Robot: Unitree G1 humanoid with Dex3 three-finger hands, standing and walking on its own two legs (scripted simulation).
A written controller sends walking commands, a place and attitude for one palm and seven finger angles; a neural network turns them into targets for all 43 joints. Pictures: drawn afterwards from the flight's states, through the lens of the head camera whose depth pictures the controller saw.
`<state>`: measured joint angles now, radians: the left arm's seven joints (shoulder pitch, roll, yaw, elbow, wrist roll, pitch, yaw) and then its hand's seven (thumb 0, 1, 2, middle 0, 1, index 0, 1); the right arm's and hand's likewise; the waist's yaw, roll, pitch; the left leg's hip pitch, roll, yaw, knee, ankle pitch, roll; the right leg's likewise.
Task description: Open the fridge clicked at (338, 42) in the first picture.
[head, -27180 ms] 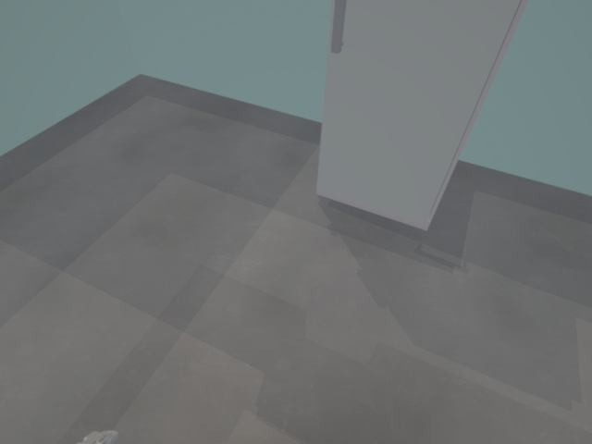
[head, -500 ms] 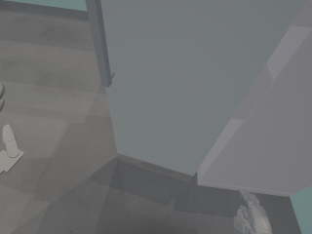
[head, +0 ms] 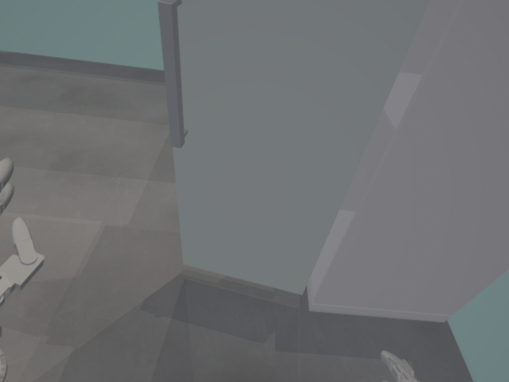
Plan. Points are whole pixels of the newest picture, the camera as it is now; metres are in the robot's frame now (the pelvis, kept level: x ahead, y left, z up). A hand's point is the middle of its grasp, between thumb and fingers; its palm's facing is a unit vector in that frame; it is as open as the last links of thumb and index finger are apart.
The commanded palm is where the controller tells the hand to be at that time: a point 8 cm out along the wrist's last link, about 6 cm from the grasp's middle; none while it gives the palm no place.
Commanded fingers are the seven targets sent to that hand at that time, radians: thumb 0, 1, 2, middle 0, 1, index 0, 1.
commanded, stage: stop stepping back and stand still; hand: left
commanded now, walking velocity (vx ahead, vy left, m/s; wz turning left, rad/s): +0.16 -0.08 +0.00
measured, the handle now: (177, 80) +0.71 +0.21 +0.16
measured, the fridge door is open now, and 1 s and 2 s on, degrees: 80 80 80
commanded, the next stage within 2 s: let the arm hang, fingers relaxed in 0.26 s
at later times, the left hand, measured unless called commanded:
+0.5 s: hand (94, 315) +0.23 +0.26 -0.02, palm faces +0.16 -0.93 -0.34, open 7.4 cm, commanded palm none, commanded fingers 0.00 0.90 0.90 -0.20 -0.30 -0.20 -0.30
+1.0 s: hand out of the picture +0.01 +0.22 -0.17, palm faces +0.02 -0.97 -0.25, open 7.3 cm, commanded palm none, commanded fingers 0.00 0.90 0.90 -0.20 -0.30 -0.20 -0.30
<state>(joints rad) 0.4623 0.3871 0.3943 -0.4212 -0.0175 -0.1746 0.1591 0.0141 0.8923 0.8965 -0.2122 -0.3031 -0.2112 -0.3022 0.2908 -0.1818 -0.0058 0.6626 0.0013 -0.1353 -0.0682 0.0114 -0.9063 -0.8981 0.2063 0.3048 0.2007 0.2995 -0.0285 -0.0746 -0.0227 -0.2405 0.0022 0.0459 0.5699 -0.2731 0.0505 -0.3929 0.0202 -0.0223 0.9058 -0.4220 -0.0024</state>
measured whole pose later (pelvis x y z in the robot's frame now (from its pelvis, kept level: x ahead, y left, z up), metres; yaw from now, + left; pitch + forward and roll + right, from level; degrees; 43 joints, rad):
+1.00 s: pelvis +0.04 +0.02 +0.01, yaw +2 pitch +0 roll +0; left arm 0.29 0.24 -0.01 1.11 0.01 0.01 0.02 0.00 0.93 0.90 -0.20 -0.30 -0.20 -0.30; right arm 0.30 -0.16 0.00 1.08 -0.01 0.01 -0.02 0.00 -0.91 -0.90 0.20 0.30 0.20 0.30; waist 0.00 -0.01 0.05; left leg -0.23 -0.03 0.03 0.44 -0.22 0.05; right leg -0.16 -0.02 0.03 0.42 -0.27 0.03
